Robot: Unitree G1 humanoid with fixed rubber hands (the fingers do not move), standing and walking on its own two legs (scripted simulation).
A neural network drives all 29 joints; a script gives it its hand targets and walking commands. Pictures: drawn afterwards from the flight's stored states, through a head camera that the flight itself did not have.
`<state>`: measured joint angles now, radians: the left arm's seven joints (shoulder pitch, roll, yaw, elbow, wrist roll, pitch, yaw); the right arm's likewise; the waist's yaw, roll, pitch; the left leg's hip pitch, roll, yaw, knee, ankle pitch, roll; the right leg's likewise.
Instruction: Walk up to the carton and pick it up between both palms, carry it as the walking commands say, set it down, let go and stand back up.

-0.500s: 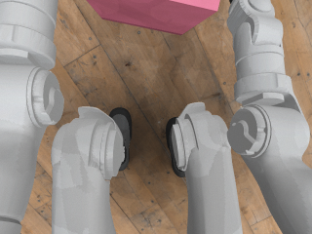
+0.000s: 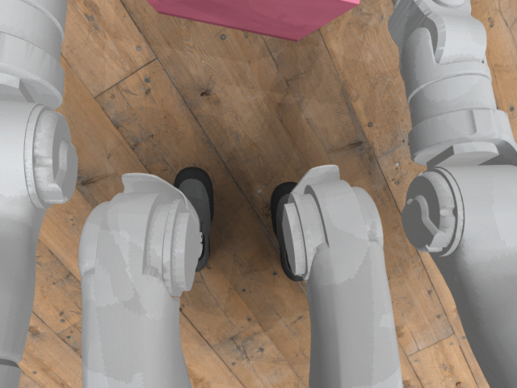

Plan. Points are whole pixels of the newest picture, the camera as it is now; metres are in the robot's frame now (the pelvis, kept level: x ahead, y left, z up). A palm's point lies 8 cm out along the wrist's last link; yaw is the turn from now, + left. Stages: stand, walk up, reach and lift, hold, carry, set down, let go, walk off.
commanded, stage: set down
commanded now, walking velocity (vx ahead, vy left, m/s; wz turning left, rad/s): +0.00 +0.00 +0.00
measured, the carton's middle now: out of the picture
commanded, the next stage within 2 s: let go in 1.38 s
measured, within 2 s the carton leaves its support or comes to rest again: neither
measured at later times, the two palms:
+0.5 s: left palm out of the picture +0.60 +0.20 -0.04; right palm out of the picture +0.55 -0.18 -0.05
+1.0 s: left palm out of the picture +0.59 +0.22 +0.10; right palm out of the picture +0.54 -0.18 +0.09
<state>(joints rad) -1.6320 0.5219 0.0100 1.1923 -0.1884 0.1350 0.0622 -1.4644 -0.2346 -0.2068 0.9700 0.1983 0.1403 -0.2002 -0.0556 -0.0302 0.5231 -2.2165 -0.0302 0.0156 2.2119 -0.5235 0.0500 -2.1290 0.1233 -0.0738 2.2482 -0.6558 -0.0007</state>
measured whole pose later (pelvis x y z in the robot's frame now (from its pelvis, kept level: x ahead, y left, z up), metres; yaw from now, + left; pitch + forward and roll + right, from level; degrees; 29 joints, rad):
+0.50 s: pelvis -0.01 +0.00 +0.07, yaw +1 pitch +30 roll -3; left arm -1.56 0.58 0.08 0.86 -0.18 0.34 0.01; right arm -1.40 -0.28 -0.21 0.60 0.23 0.37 -0.24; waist -0.07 0.01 0.52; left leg -2.02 -0.05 0.00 2.00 -0.50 0.04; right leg -1.94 0.12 -0.05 2.04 -0.62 0.00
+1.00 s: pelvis -0.02 +0.01 +0.20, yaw +2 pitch +29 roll -4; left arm -1.57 0.58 0.08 0.78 -0.17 0.45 0.00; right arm -1.38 -0.30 -0.25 0.53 0.21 0.48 -0.20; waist -0.08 0.02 0.52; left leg -1.67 -0.07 -0.03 1.52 -0.36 0.04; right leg -1.59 0.10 -0.01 1.55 -0.47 0.01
